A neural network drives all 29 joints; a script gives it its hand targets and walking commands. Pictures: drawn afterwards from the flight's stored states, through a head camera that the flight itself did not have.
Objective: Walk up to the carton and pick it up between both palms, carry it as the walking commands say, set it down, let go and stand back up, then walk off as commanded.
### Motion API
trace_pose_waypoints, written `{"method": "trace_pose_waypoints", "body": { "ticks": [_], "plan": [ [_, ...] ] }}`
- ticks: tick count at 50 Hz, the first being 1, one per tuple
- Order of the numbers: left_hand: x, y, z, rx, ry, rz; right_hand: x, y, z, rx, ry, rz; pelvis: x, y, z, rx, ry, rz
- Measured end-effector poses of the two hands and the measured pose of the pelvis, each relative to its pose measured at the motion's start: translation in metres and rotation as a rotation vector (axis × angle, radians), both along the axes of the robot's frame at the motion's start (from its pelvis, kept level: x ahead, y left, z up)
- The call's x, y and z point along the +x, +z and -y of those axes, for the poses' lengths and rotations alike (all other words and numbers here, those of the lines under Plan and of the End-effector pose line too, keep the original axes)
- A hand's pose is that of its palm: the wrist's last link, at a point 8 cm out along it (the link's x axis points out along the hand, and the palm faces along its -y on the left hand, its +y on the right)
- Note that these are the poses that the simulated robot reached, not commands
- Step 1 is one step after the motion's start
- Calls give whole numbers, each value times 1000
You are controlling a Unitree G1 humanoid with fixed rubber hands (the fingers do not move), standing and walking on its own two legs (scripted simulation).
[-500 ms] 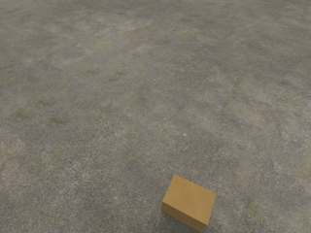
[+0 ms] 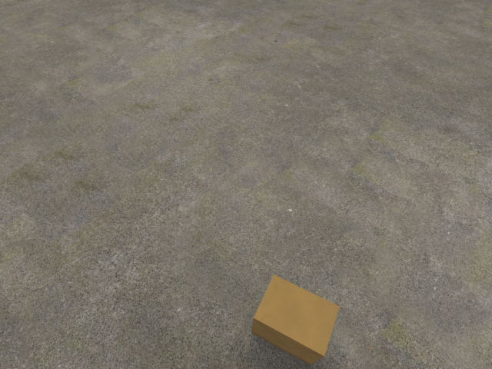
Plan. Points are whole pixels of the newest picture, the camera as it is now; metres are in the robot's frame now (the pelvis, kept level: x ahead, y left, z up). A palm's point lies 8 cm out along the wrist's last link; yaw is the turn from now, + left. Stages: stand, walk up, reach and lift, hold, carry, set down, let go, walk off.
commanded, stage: walk up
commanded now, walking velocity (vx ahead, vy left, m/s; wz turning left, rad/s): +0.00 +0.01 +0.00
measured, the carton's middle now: (292, 320) +0.33 -0.17 -0.66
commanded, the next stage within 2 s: none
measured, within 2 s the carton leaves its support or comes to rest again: neither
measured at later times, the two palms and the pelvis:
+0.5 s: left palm out of the picture +0.02 +0.31 -0.14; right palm out of the picture -0.01 -0.22 -0.14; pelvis -0.02 +0.04 -0.01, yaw -6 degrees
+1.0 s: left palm out of the picture +0.15 +0.25 -0.16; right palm out of the picture -0.11 -0.19 -0.11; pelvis -0.02 +0.06 +0.00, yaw -17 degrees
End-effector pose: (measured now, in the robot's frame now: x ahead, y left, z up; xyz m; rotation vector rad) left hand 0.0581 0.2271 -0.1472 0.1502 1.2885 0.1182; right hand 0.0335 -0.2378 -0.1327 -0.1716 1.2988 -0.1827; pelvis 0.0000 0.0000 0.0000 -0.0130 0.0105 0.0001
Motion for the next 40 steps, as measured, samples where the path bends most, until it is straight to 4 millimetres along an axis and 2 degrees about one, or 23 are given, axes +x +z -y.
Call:
{"method": "trace_pose_waypoints", "body": {
  "ticks": [8,16,19,22,26,29,31,35,40],
  "plan": [
    [-7,0,8,-17,5,8,-10,-1,0,3,-4,-8,-7,0,0,0,0,9],
    [-15,1,2,1,-1,3,-15,-2,1,4,-33,3,-12,-1,-1,1,-8,17],
    [-28,3,-16,36,-10,-46,-21,-3,2,-6,-102,-1,-15,-1,-8,7,-45,3],
    [-40,6,-47,87,-32,-118,-32,-2,-2,-25,-160,3,-15,-2,-23,11,-94,-22],
    [-39,2,-94,135,-51,-158,-45,-3,-21,-53,-189,-19,-16,-8,-49,-8,-120,-59],
    [-26,-11,-120,137,-94,-169,-54,-4,-45,-67,-192,-16,-17,-15,-69,-5,-148,-61],
    [-10,-11,-124,124,-120,-150,-65,3,-60,-66,-203,-27,-15,-11,-77,-5,-168,-64],
    [31,-10,-113,59,-178,-62,-88,15,-75,-81,-232,-70,-12,-3,-88,-33,-192,-69],
    [69,-12,-85,-27,-243,6,-109,26,-78,-106,-285,-84,-14,0,-89,-56,-238,-57]
  ]
}}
